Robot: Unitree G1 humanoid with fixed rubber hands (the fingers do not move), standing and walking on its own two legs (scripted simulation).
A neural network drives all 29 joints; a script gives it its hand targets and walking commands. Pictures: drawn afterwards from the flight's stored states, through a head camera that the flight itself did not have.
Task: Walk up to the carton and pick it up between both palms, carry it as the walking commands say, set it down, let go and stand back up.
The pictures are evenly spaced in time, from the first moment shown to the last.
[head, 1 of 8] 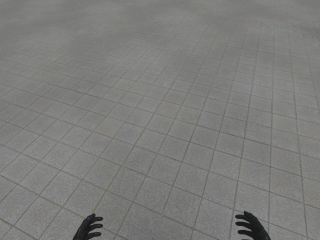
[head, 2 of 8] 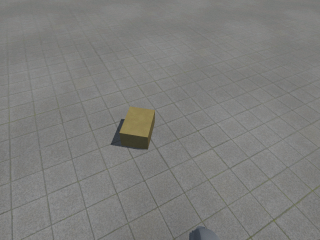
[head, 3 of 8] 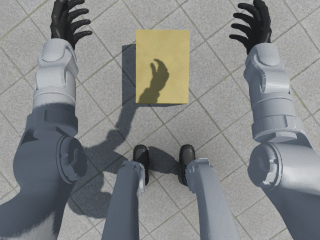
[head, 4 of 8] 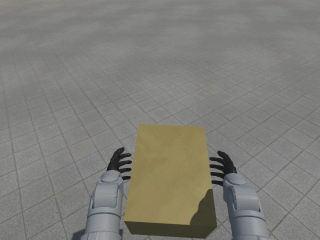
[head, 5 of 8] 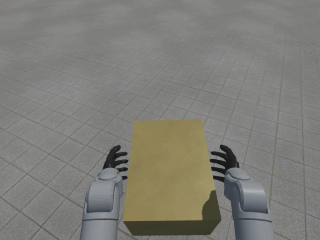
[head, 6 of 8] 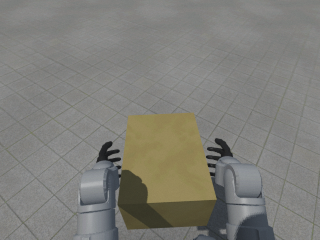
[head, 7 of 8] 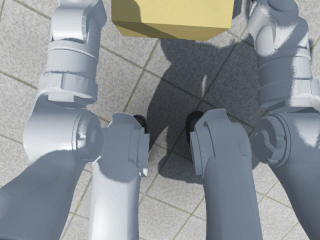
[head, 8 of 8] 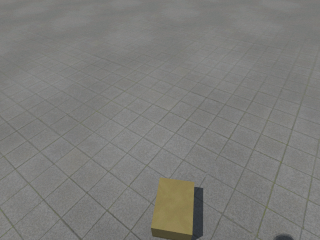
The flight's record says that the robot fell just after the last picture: no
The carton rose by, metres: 0.70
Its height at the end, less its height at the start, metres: +0.00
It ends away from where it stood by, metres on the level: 1.90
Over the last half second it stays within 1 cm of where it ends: yes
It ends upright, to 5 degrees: yes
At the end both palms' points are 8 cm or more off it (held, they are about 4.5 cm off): yes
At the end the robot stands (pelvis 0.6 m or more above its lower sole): yes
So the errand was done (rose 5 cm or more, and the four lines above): yes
